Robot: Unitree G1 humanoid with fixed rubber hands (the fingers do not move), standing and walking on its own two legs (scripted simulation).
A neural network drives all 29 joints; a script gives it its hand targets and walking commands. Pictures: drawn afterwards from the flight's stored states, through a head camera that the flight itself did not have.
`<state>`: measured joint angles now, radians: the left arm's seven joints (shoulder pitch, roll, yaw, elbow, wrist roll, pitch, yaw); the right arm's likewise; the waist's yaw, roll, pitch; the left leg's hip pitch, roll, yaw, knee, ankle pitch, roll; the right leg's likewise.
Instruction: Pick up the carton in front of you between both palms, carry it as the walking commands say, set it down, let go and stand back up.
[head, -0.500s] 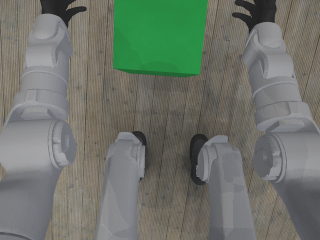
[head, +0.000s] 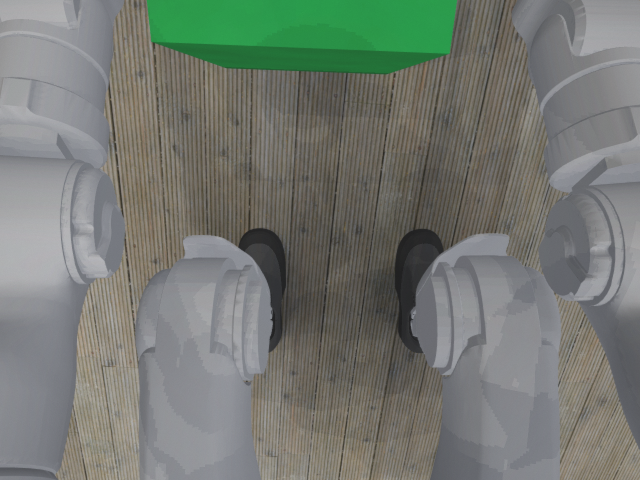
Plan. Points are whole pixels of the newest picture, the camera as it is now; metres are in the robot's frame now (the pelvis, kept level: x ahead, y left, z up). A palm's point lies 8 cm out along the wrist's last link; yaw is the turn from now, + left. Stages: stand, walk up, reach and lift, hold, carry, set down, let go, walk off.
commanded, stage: reach and lift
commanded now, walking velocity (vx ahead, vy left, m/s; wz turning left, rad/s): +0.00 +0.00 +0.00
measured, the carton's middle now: out of the picture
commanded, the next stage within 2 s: none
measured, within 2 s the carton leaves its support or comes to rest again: leaves its support in 0.80 s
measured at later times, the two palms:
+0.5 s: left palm out of the picture +0.56 +0.20 -0.17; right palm out of the picture +0.56 -0.11 -0.17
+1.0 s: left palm out of the picture +0.53 +0.20 -0.07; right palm out of the picture +0.55 -0.10 -0.07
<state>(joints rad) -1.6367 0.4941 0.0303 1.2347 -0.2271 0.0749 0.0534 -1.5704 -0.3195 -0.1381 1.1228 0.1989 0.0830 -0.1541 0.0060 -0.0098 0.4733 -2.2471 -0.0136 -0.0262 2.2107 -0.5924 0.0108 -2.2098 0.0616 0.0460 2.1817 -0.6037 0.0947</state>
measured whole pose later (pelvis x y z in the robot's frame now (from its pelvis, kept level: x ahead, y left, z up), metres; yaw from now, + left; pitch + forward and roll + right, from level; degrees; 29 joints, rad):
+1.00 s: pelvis +0.00 -0.02 +0.02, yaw +2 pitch +40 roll -2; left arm -1.29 0.22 0.25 0.82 0.01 0.35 0.10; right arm -1.23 -0.09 -0.37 0.76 0.01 0.31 -0.17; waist 0.02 -0.05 0.09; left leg -2.25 -0.05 -0.06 2.11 -0.57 -0.04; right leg -2.21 0.09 0.06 2.10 -0.60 0.09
